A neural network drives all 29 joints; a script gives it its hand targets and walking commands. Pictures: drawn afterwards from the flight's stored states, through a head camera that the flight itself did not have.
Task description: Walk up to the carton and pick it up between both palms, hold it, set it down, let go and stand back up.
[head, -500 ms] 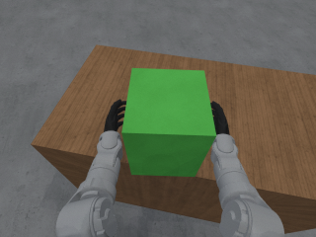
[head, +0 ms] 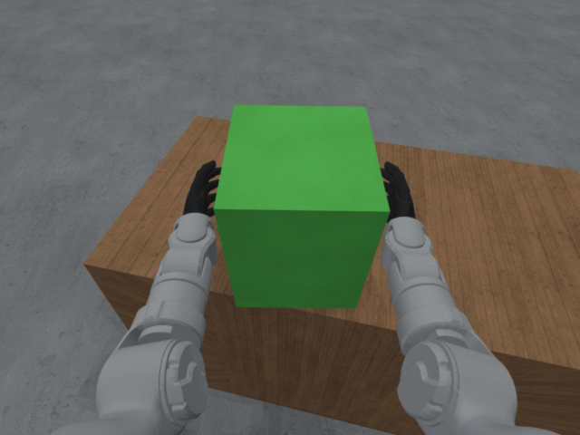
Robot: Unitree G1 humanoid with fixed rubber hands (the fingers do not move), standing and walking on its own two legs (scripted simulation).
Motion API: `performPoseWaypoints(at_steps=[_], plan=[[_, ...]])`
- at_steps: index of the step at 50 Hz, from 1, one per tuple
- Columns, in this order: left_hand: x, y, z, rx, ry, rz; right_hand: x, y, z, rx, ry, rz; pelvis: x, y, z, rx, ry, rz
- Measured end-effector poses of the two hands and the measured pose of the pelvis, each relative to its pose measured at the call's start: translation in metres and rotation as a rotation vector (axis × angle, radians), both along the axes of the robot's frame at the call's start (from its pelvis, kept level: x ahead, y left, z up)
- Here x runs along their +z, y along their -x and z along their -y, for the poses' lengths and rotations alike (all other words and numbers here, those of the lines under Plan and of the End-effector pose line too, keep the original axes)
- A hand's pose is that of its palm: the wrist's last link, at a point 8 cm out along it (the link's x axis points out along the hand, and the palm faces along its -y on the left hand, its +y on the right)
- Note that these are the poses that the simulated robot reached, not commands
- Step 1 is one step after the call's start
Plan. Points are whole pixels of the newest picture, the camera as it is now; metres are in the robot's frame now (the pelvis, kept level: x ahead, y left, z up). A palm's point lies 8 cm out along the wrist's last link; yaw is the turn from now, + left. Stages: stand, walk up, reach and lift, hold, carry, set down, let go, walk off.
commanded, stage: reach and lift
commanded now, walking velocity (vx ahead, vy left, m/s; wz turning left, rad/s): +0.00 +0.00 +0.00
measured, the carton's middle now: (297, 211) +0.45 +0.00 +0.07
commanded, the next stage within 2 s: hold in 1.96 s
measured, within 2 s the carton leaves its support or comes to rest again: neither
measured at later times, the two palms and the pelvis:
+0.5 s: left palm (192, 223) +0.39 +0.15 +0.10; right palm (397, 235) +0.38 -0.14 +0.10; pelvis +0.01 +0.01 +0.00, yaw +0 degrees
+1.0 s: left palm (185, 219) +0.37 +0.15 +0.13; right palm (406, 246) +0.34 -0.14 +0.12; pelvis -0.01 +0.03 +0.00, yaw -1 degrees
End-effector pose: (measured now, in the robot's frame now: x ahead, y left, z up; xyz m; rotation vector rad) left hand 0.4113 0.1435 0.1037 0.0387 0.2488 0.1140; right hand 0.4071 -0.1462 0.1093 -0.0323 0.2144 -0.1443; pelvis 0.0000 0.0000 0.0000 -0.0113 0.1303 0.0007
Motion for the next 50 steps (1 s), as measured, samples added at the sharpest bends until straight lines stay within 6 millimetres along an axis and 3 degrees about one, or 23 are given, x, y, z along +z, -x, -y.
performPoseWaypoints(at_steps=[7,20,38,50], plan=[[0.007,0.009,-0.005,0.000,0.008,-0.011,0.008,0.009,-0.005,-0.001,0.006,-0.010,0.000,0.005,0.000,0.005,0.000,0.060],[-0.005,0.017,-0.006,-0.012,0.002,-0.025,-0.010,0.023,-0.006,-0.016,-0.007,-0.024,0.002,-0.003,-0.005,0.007,-0.001,0.078],[0.031,0.029,0.001,-0.074,-0.003,0.086,0.016,0.053,0.000,-0.073,0.002,0.081,0.002,-0.002,-0.017,-0.005,0.004,0.184],[0.029,0.037,-0.006,-0.088,-0.011,0.034,0.013,0.065,-0.008,-0.086,0.000,0.030,0.000,0.007,-0.027,-0.013,0.010,0.186]])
